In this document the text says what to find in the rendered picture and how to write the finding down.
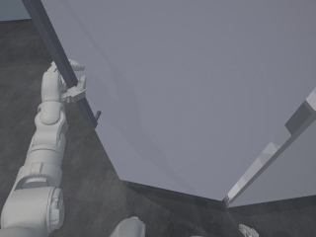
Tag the robot left thigh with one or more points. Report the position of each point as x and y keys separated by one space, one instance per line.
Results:
x=130 y=227

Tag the left robot upper arm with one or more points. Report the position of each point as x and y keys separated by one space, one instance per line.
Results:
x=33 y=212

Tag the robot right hand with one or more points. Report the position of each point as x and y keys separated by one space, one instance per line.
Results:
x=247 y=231

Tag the handle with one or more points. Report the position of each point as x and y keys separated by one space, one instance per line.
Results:
x=47 y=33

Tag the robot left hand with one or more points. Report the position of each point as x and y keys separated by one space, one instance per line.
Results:
x=53 y=85

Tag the fridge door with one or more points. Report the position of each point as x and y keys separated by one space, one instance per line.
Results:
x=190 y=92

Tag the robot left forearm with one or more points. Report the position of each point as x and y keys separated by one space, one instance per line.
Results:
x=42 y=167

